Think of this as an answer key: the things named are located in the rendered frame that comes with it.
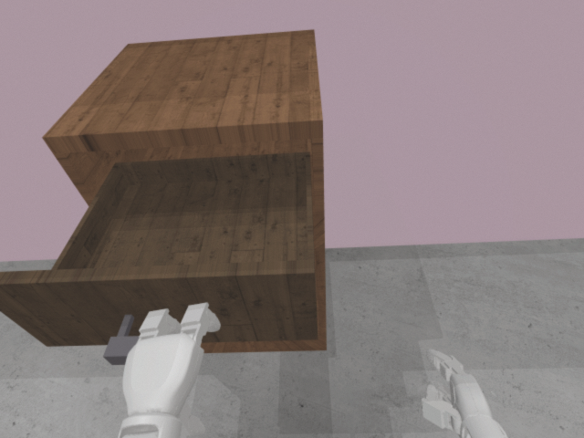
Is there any left robot forearm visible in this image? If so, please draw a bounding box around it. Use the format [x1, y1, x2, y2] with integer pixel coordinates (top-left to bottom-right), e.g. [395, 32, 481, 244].
[118, 412, 182, 438]

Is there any cabinet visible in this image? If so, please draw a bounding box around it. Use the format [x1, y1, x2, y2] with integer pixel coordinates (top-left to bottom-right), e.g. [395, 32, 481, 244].
[42, 29, 327, 353]

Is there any handle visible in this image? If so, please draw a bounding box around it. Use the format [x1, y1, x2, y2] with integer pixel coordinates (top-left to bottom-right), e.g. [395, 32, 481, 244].
[103, 315, 139, 365]

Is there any left robot hand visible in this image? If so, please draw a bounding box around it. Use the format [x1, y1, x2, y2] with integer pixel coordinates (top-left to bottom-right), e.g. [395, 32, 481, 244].
[122, 302, 221, 436]

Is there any drawer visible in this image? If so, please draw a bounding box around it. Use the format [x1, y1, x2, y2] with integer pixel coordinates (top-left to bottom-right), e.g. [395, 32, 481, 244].
[0, 152, 318, 347]

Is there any right robot hand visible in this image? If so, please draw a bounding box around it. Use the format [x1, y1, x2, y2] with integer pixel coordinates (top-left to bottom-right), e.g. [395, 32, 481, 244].
[422, 349, 493, 438]

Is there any right robot forearm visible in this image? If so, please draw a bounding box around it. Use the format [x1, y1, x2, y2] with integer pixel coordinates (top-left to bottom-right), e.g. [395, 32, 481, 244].
[460, 415, 508, 438]

